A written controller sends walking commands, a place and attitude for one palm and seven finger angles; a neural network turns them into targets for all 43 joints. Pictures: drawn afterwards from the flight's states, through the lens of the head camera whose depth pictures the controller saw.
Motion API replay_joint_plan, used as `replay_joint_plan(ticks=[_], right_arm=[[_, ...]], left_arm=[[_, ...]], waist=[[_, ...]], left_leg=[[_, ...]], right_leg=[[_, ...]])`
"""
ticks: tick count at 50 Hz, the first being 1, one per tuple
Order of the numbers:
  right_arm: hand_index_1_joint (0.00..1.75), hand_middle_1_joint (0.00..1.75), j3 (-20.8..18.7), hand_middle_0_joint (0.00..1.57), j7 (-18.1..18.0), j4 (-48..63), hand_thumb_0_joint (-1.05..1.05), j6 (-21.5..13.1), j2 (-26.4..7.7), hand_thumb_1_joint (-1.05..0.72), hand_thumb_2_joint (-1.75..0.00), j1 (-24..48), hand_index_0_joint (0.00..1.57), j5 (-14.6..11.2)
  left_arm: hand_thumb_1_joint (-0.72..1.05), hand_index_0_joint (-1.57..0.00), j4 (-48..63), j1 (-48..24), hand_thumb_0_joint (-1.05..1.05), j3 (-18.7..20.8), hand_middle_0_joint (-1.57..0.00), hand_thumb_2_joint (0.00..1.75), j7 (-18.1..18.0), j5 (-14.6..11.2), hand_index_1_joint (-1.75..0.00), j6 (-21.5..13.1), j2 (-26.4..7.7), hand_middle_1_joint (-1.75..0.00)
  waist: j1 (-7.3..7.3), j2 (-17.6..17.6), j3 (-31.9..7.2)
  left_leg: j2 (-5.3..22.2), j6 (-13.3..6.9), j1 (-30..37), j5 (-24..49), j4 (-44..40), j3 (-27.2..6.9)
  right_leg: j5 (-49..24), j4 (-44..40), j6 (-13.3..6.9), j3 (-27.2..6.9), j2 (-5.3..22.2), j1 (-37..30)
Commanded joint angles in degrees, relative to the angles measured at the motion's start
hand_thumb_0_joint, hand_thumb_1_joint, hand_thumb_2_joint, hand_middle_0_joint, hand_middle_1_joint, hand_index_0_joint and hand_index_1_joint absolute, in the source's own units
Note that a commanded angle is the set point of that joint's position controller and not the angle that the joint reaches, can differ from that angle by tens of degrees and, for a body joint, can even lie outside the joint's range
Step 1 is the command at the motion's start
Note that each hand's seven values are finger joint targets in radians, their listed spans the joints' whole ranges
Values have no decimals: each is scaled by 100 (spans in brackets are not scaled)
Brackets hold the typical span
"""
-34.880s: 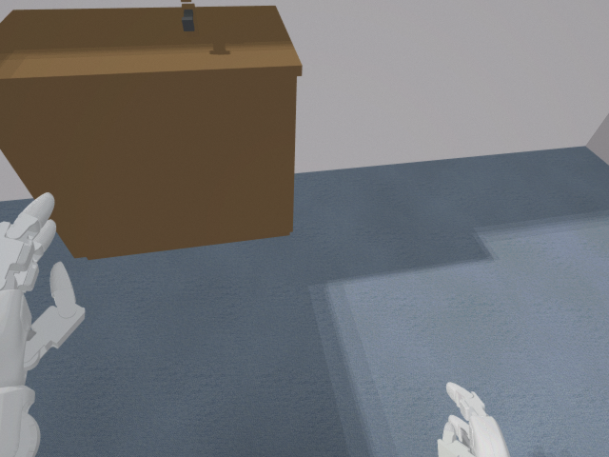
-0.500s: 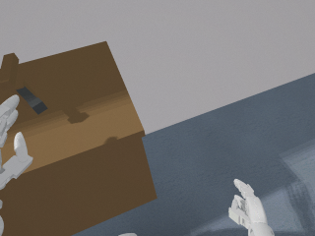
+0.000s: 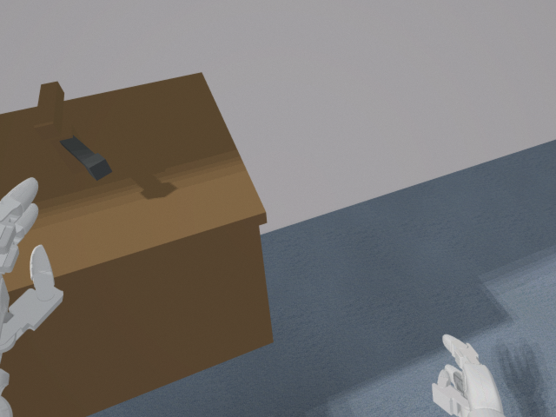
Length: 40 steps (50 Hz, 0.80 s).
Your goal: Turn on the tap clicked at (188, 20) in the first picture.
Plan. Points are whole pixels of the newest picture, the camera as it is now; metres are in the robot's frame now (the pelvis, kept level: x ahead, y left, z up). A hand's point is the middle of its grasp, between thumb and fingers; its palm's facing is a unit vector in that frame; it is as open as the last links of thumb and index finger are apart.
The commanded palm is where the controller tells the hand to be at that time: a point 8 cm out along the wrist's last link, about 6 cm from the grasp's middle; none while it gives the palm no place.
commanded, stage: come to a stop and stand still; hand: left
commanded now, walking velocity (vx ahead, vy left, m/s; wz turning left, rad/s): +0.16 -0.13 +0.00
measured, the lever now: (97, 166) +0.46 +0.31 +0.11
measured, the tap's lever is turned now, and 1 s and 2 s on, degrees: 27 27 27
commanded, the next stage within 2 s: look again from close up in 0.48 s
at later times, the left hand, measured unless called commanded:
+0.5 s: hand (63, 297) +0.21 +0.22 +0.17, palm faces +0.33 -0.83 -0.44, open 7.4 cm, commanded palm +0.15 +0.27 +0.18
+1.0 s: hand (6, 298) +0.21 +0.29 +0.16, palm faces +0.32 -0.86 -0.40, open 7.4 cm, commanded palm +0.15 +0.31 +0.18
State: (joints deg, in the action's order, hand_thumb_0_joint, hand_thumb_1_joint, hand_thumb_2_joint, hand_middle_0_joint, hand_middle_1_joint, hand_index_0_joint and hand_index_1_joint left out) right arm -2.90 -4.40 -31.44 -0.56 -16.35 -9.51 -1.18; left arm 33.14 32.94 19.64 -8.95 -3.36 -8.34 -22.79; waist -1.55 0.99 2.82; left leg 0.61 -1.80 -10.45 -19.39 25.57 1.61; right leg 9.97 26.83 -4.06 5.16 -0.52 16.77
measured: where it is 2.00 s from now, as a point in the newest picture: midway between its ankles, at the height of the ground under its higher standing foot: outside the picture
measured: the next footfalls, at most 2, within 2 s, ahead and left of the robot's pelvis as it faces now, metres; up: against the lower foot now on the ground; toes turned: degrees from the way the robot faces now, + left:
right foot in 1.82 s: +0.16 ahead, -0.03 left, +0.00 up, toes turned +0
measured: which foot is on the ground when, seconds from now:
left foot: down 0.00-1.00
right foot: down 0.00-1.00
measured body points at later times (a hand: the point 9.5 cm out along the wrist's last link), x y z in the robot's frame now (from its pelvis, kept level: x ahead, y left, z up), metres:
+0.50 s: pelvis -0.01 -0.01 -0.01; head +0.00 -0.02 +0.44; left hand +0.18 +0.26 +0.20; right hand +0.15 -0.25 -0.10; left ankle +0.00 +0.12 -0.74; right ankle +0.00 -0.08 -0.74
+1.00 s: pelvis -0.02 +0.04 +0.00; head -0.01 +0.06 +0.45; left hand +0.19 +0.33 +0.18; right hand +0.15 -0.18 -0.06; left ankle +0.00 +0.12 -0.74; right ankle +0.00 -0.08 -0.74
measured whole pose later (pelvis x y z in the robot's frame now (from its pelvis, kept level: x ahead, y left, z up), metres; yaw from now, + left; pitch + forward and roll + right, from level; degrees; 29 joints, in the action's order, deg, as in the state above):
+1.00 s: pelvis -0.02 +0.04 +0.00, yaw -3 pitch -1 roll -1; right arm 2.7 -1.5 -31.7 -7.2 -9.5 -12.7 0.2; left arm 23.6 23.6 21.7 -4.5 -2.6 -12.3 -24.4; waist 1.0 -2.8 1.9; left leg -0.8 -2.8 -12.4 -12.7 25.9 3.7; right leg 10.8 24.2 -0.3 -0.6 -1.0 12.4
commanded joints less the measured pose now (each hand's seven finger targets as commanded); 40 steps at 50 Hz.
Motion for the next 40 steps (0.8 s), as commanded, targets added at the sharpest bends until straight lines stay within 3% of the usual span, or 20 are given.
replay_joint_plan(ticks=[1, 4, 6, 11, 14, 15, 17, 20, 22, 23, 25, 28, 29, 30, 31, 32, 33, 35, 36, 40], right_arm=[[30, 30, -48, 20, -88, 759, 0, -386, -378, -90, -90, 416, 20, -38], [30, 30, 81, 20, -77, 495, 0, -541, -196, -90, -90, 544, 20, 37], [30, 30, 132, 20, -45, 469, 0, -655, -164, -90, -90, 584, 20, 29], [30, 30, 158, 20, -18, 445, 0, -784, -253, -90, -90, 526, 20, 95], [30, 30, 163, 20, 35, 393, 0, -740, -82, -90, -90, 531, 20, 185], [30, 30, 109, 20, 67, 342, 0, -737, -25, -90, -90, 501, 20, 119], [30, 30, 122, 20, 110, 405, 0, -740, -15, -90, -90, 493, 20, 90], [30, 30, 228, 20, 96, 451, 0, -633, 93, -90, -90, 398, 20, 142], [30, 30, 165, 20, 71, 470, 0, -593, -5, -90, -90, 370, 20, 126], [30, 30, 90, 20, 50, 514, 0, -583, -133, -90, -90, 450, 20, 95], [30, 30, -10, 20, 27, 554, 0, -546, -277, -90, -90, 517, 20, -24], [30, 30, 46, 20, -14, 519, 0, -586, -247, -90, -90, 492, 20, 39], [30, 30, -245, 20, 6, 412, 0, -961, -505, -90, -90, -708, 20, 237], [30, 30, 85, 20, 124, 321, 0, -1040, 181, -90, -90, -30, 20, 91], [30, 30, 39, 20, 243, 602, 0, -1026, -15, -90, -90, 221, 20, -54], [30, 30, 51, 20, 228, 559, 0, -1107, -83, -90, -90, 46, 20, -65], [30, 30, 12, 20, 259, 558, 0, -1133, -196, -90, -90, 67, 20, -25], [30, 30, -12, 20, 424, 589, 0, -1136, -244, -90, -90, 185, 20, -26], [30, 30, -42, 20, 473, 635, 0, -1143, -216, -90, -90, 257, 20, -59], [30, 30, 29, 20, 414, 779, 0, -1065, -271, -90, -90, 384, 20, 96]], left_arm=[[90, -20, 783, -823, 0, 609, -20, 90, -211, 75, -30, -268, -684, -30], [90, -20, 130, -1411, 0, 397, -20, 90, -128, 266, -30, -106, -585, -30], [90, -20, 479, -2311, 0, 114, -20, 90, -57, 302, -30, -180, -497, -30], [90, -20, 402, -2106, 0, 7, -20, 90, -36, 281, -30, -53, -530, -30], [90, -20, 582, -2057, 0, 417, -20, 90, -50, 189, -30, -36, -938, -30], [90, -20, 631, -1919, 0, 493, -20, 90, -52, 121, -30, -39, -992, -30], [90, -20, 842, -1423, 0, 782, -20, 90, -70, 35, -30, -155, -1107, -30], [90, -20, 831, -616, 0, 958, -20, 90, -137, -3, -30, -292, -991, -30], [90, -20, 659, -372, 0, 843, -20, 90, -121, -34, -30, -299, -783, -30], [90, -20, 611, -345, 0, 828, -20, 90, -121, -54, -30, -282, -751, -30], [90, -20, 485, -366, 0, 745, -20, 90, -65, -59, -30, -242, -707, -30], [90, -20, 449, -637, 0, 575, -20, 90, -16, 28, -30, -199, -636, -30], [90, -20, 1472, -6248, 0, 4100, -20, 90, 61, 718, -30, -833, -5287, -30], [90, -20, -1524, -3433, 0, 1588, -20, 90, 340, 237, -30, -610, -1804, -30], [90, -20, -573, -3079, 0, 1336, -20, 90, 255, 78, -30, -730, -1398, -30], [90, -20, -1053, -2900, 0, 649, -20, 90, 272, 114, -30, -749, -798, -30], [90, -20, -606, -2513, 0, 389, -20, 90, 302, 48, -30, -817, -620, -30], [90, -20, 2, -1993, 0, -103, -20, 90, 314, 54, -30, -804, -213, -30], [90, -20, 180, -1825, 0, -265, -20, 90, 322, 41, -30, -773, -33, -30], [90, -20, 417, -1204, 0, 719, -20, 90, 217, 104, -30, -759, -955, -30]], waist=[[168, 1019, -391], [114, 1510, 241], [152, 1339, 253], [218, 542, -111], [173, -987, -207], [259, -1261, -311], [255, -630, -661], [197, -261, -1096], [134, -124, -1147], [197, 95, -1082], [289, 185, -865], [197, 468, -532], [535, -1226, -211], [337, -1176, -1096], [405, -383, -1035], [358, -70, -1025], [422, 534, -1150], [437, 768, -1274], [421, 535, -1295], [414, -561, -949]], left_leg=[[1600, -723, -203, -1440, -1481, -1885], [1598, -802, -1402, -2330, -1980, -1726], [1458, -685, -1136, -1907, -1766, -1318], [942, -290, -1059, -1596, -729, -702], [96, 58, -1376, -813, 1391, 98], [21, 117, -1400, -653, 2064, 35], [122, 165, -1546, -590, 2278, -212], [78, 198, -1003, 74, 699, 45], [189, 164, -195, 1577, -95, -88], [639, 4, -19, 2199, -253, -569], [922, -120, -156, 1641, -259, -782], [723, -77, -497, 1488, -224, -624], [505, -120, -1026, 1457, 949, 19], [-224, 15, -711, 1196, 1083, -143], [-127, 93, -651, 827, 778, -176], [-6, 104, -336, 1010, 281, 59], [-19, 26, 32, 1291, -3, 75], [296, -127, 396, 2004, 47, -162], [399, -130, 524, 2245, 73, -228], [224, 14, -84, 941, -162, -303]], right_leg=[[1418, 834, 574, -374, 71, 344], [1328, 2463, 504, -394, -34, 440], [1183, 2034, 522, -354, 57, 441], [984, -284, 435, -254, -70, -836], [2130, -1537, -284, -2534, 1380, -482], [1922, -1695, -409, -2879, 1639, -560], [-15, -1223, -625, -2630, 1735, -1095], [-1849, -384, -341, -1461, 1251, -1661], [-1517, 14, 72, -1005, 815, -1310], [-1013, 83, 289, -855, 514, -997], [16, -278, 502, -880, 286, -688], [-513, -319, 420, -926, 304, -739], [-1578, -1055, 800, -1339, 579, -509], [-2450, -534, 24, -1850, 1016, -942], [-3180, -440, 56, -2155, 1235, -1227], [-3105, -345, 134, -1970, 1162, -1243], [-2664, -252, 403, -1557, 857, -1201], [-1575, -225, 694, -1293, 556, -935], [-1449, -195, 671, -1189, 474, -895], [91, -840, 325, -1273, 441, -690]])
